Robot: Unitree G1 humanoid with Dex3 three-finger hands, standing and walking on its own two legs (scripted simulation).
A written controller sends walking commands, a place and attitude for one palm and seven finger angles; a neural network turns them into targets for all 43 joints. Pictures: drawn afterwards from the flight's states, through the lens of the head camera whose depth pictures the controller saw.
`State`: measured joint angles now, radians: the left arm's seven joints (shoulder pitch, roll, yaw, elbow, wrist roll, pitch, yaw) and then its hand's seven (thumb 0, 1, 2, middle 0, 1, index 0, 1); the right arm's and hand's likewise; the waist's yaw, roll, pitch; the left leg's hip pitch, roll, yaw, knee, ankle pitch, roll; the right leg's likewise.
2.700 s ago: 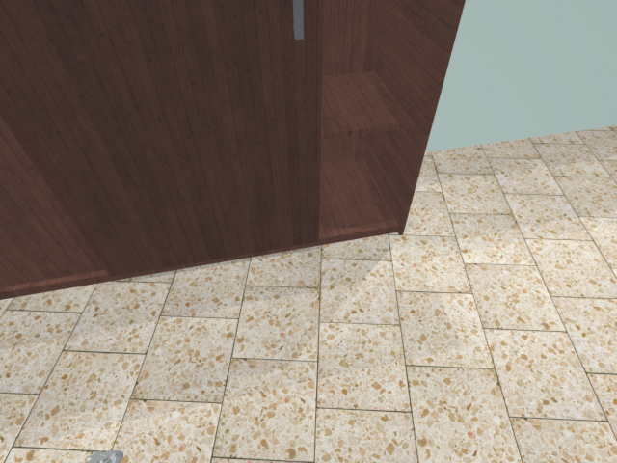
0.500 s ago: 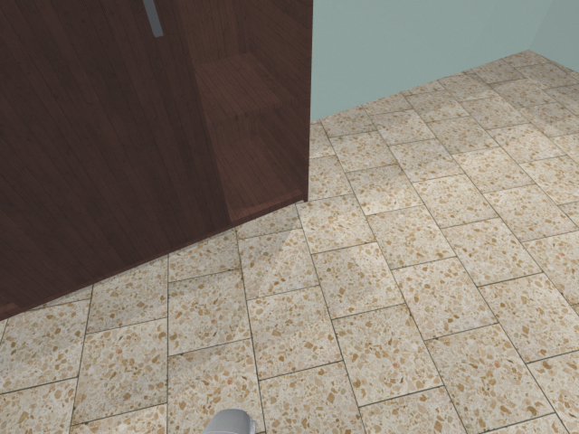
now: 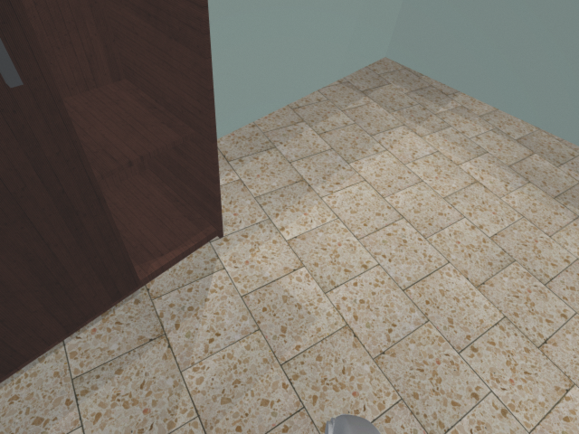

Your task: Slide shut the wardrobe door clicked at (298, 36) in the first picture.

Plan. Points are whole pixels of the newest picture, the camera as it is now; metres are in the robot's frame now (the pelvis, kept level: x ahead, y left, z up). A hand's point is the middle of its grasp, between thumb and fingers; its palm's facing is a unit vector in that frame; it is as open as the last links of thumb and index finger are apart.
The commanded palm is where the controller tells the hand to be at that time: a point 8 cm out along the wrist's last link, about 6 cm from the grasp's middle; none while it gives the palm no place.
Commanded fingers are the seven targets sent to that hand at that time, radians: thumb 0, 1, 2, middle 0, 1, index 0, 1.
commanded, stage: walk to a spot facing it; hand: left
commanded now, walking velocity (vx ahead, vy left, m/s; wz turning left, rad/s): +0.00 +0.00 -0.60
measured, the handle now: out of the picture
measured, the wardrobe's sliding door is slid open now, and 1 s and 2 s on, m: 0.37 0.37 0.37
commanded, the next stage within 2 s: none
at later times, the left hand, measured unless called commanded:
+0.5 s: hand (216, 339) +0.30 +0.15 -0.18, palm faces -0.30 -0.93 -0.21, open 7.3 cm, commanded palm none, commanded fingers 0.00 0.90 0.90 -0.20 -0.30 -0.20 -0.30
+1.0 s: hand (188, 302) +0.37 +0.22 -0.18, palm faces -0.50 -0.84 -0.19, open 7.4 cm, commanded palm none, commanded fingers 0.00 0.90 0.90 -0.20 -0.30 -0.20 -0.30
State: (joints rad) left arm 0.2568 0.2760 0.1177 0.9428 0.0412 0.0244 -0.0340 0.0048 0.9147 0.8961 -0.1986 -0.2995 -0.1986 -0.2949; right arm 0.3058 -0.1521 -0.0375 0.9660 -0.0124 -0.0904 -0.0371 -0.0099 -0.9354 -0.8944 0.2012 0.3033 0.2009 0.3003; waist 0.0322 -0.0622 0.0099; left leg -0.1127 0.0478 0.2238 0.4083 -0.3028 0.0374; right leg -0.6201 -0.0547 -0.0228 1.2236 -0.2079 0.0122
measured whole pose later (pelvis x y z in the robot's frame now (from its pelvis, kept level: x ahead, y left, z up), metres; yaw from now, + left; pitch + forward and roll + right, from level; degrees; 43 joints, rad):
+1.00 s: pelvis +0.21 +0.07 +0.00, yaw -36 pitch +0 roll -3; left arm 0.25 0.26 0.11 0.93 0.03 0.10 -0.03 0.01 0.91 0.90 -0.20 -0.30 -0.20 -0.30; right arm 0.22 -0.16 -0.04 0.91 -0.02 -0.01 -0.03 0.00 -0.90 -0.89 0.20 0.30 0.20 0.30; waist 0.02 -0.04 0.06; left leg -0.18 0.12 0.26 0.47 -0.29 0.03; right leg -0.48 -0.06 -0.03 1.09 -0.39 0.08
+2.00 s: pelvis +0.27 -0.03 +0.00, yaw -72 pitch +0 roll -2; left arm 0.22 0.24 0.10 0.96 0.03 0.08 -0.04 0.01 0.91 0.90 -0.20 -0.30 -0.20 -0.30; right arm 0.34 -0.15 -0.02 0.98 -0.02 -0.02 -0.03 0.00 -0.90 -0.89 0.20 0.30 0.20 0.30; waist 0.01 -0.04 0.08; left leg -0.06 0.10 0.26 0.43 -0.36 0.00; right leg -0.56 -0.06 -0.06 1.01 -0.30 0.05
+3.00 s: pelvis +0.25 -0.15 -0.01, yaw -61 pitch +2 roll -1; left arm 0.17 0.23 0.08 0.92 0.01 0.05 0.02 0.01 0.91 0.90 -0.20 -0.30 -0.20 -0.30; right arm 0.22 -0.22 -0.08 0.94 -0.02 0.04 0.00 0.00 -0.90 -0.89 0.20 0.30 0.20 0.30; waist -0.03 0.03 0.06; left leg -0.35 -0.01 -0.07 0.50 -0.18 0.00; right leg -0.36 -0.04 0.00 0.76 -0.42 0.07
